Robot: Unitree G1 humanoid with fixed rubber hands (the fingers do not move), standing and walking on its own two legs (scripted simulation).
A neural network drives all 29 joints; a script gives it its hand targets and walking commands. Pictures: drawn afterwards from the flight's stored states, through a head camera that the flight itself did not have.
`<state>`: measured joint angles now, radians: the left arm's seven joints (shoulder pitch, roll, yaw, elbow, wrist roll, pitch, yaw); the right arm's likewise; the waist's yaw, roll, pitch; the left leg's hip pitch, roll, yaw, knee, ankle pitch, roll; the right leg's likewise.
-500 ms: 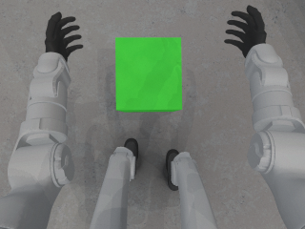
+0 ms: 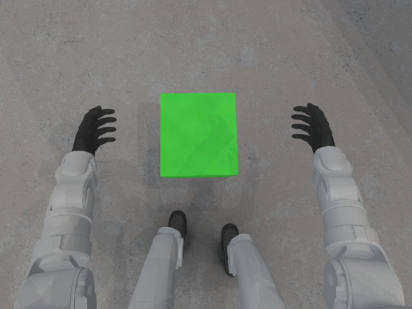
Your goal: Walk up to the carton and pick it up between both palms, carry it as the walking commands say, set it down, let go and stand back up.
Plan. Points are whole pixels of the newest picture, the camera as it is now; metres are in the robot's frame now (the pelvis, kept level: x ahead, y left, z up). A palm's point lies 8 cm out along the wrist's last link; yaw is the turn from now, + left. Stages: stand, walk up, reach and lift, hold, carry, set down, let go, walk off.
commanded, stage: let go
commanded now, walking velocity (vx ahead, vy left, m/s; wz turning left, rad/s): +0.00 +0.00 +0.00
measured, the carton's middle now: (198, 140) +0.48 +0.03 -0.57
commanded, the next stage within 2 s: stand in 0.96 s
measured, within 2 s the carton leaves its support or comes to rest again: neither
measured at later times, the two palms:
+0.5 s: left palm (49, 255) +0.21 +0.23 +0.00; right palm (376, 239) +0.24 -0.23 -0.01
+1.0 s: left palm (37, 266) +0.20 +0.24 +0.00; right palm (385, 267) +0.21 -0.24 +0.00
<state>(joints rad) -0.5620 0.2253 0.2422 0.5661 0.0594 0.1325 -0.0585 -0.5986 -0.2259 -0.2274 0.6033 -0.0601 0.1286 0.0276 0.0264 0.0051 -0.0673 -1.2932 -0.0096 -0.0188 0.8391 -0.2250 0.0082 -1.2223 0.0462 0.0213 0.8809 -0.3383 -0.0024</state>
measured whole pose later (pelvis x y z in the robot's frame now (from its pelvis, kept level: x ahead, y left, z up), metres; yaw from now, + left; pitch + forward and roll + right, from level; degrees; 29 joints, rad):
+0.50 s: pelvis +0.05 -0.01 +0.07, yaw +1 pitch +7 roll +1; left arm 0.19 0.19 0.06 0.45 0.01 0.01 -0.06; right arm 0.14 -0.19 -0.08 0.50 -0.02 0.01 0.04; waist 0.02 -0.01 0.02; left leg -0.38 -0.02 -0.02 0.48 -0.22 0.00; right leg -0.30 0.03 0.04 0.50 -0.32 -0.02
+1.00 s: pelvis +0.05 +0.00 +0.07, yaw +1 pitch -5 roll +0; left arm 0.22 0.23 0.03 0.45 0.02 0.16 -0.03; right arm 0.21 -0.22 -0.03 0.49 -0.02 0.10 0.04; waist 0.00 -0.01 0.09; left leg -0.15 -0.03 -0.01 0.47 -0.24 0.01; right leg -0.07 0.02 0.04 0.48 -0.33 -0.01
